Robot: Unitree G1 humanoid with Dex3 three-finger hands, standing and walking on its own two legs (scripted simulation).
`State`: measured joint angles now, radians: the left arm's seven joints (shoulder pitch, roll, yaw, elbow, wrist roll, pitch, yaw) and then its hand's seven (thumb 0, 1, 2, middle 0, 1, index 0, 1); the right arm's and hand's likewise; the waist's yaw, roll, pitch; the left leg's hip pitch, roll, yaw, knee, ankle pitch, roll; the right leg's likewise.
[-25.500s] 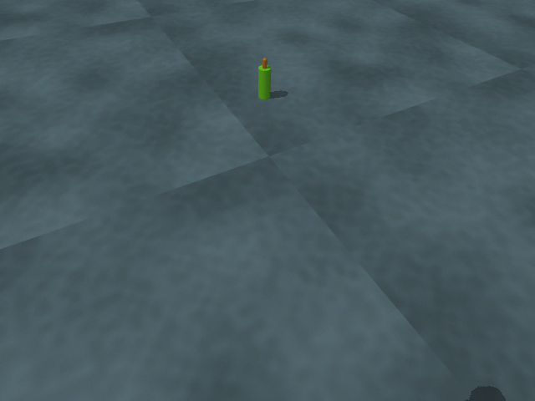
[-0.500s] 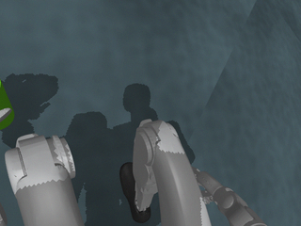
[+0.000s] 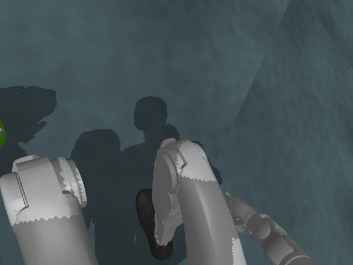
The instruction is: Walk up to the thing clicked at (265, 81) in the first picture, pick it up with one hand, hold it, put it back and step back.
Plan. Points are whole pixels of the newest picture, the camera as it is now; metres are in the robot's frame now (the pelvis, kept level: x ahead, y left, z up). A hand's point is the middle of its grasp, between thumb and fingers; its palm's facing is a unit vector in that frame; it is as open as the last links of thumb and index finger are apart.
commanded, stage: open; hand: left
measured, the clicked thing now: out of the picture +0.41 +0.30 -0.15
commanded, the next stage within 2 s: withdraw in 0.38 s
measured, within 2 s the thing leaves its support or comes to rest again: neither
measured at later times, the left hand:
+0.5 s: hand out of the picture +0.41 +0.30 -0.15, palm faces +0.38 -0.93 +0.04, open 15.5 cm
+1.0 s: hand out of the picture +0.41 +0.38 -0.03, palm faces +0.35 -0.93 -0.12, open 17.4 cm
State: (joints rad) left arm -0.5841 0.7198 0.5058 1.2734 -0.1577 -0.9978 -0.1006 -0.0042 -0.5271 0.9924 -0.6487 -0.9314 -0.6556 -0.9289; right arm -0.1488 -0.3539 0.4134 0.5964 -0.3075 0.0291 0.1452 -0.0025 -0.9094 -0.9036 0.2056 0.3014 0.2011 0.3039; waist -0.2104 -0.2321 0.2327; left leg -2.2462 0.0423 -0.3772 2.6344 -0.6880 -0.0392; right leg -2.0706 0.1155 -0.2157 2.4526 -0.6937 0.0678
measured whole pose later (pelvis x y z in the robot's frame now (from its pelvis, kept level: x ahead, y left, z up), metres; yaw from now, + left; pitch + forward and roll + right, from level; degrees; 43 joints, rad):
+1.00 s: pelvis +0.00 +0.00 +0.03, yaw +2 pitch +22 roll -13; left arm -0.60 0.74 0.51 0.99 -0.09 -0.63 -0.22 -0.01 -0.51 0.04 -0.06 -0.03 -0.07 -0.03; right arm -0.01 -0.31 0.24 0.59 -0.15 0.09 0.09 0.00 -0.89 -0.90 0.21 0.30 0.20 0.30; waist -0.15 -0.10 0.04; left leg -2.27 0.06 -0.28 2.51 -0.67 -0.01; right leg -2.09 0.08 -0.16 2.37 -0.71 0.05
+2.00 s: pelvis +0.08 +0.01 +0.40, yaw +16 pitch +16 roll -3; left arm 0.25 0.27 0.08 0.24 -0.01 0.21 0.18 -0.01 -0.59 0.02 -0.05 -0.04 -0.05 -0.04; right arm 0.24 -0.21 0.02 0.52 0.04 0.00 -0.14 0.00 -0.90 -0.90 0.20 0.30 0.20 0.31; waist -0.05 0.02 -0.16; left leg -0.95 0.06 -0.05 1.18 -0.51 -0.01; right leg -0.85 0.00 -0.05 1.12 -0.55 0.02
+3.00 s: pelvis +0.09 +0.00 +0.44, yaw +17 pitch +8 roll -2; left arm 0.46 0.20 -0.01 0.01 -0.01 0.26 0.14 -0.01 -0.59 0.03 -0.05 -0.04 -0.05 -0.04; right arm 0.28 -0.21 0.02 0.51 0.01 -0.11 -0.17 0.01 -0.90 -0.90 0.20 0.30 0.20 0.31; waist -0.02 0.03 -0.11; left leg -0.65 0.05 -0.03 0.96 -0.45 -0.02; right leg -0.56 -0.01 -0.04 0.92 -0.49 0.01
